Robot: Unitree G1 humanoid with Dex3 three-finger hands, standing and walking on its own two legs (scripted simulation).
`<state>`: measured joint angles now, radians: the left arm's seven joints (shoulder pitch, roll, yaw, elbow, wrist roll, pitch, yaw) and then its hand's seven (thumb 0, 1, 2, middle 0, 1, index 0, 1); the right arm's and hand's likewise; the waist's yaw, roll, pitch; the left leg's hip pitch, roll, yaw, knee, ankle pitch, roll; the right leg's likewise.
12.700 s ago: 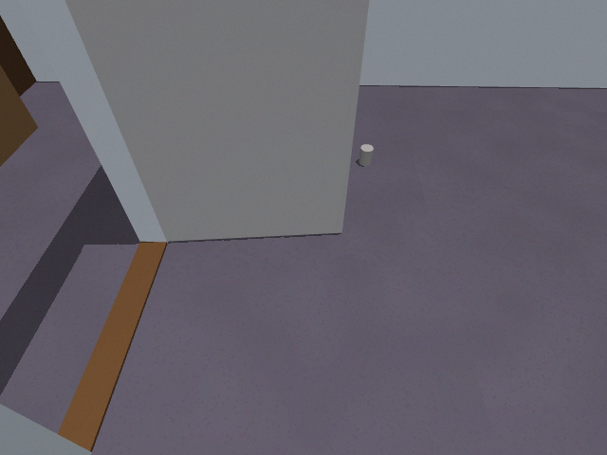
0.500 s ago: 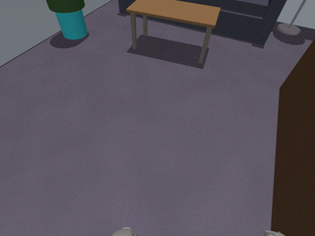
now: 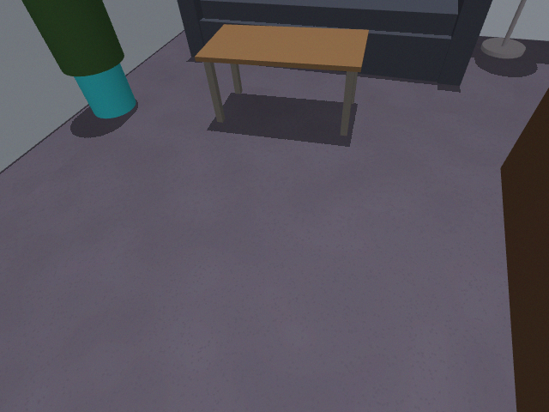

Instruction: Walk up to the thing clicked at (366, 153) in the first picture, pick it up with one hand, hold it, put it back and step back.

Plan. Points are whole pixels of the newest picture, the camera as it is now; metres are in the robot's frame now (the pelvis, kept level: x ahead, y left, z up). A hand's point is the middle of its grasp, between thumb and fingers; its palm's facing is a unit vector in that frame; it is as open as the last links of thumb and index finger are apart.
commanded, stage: walk up
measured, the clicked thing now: out of the picture -0.20 +1.35 -0.71
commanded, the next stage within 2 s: none
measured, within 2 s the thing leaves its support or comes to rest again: neither
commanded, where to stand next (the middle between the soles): +0.50 +0.02 m, yaw -2 degrees
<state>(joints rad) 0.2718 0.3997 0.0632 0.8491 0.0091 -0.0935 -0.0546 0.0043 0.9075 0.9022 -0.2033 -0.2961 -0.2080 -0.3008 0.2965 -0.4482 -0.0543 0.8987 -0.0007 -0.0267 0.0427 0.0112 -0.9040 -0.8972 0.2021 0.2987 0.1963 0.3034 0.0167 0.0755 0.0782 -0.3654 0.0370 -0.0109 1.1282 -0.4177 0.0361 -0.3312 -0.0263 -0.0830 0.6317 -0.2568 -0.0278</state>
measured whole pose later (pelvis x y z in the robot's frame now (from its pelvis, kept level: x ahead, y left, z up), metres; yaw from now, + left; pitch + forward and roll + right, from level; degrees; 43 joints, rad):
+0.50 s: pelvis +0.20 +0.04 +0.02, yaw +6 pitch -2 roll -1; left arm 0.22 0.45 0.04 0.83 0.03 -0.02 -0.06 0.01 0.91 0.90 -0.20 -0.30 -0.21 -0.30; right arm 0.33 -0.38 -0.03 0.81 0.00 -0.04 0.05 0.00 -0.90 -0.90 0.21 0.30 0.20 0.30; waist -0.02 -0.06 0.10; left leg -0.26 0.00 0.00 0.50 -0.20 0.04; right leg -0.46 -0.02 0.04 0.99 -0.41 0.00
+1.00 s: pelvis +0.41 -0.03 +0.02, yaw +30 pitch -2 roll +0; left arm 0.22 0.42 0.07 0.81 0.03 -0.01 -0.06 0.01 0.91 0.90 -0.20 -0.30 -0.21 -0.30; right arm 0.30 -0.46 -0.04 0.86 -0.01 0.00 0.04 0.01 -0.90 -0.90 0.20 0.30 0.20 0.30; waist 0.05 -0.01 0.08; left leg -0.49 0.03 0.04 0.90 -0.29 0.02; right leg -0.15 -0.02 -0.12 0.44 -0.26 -0.03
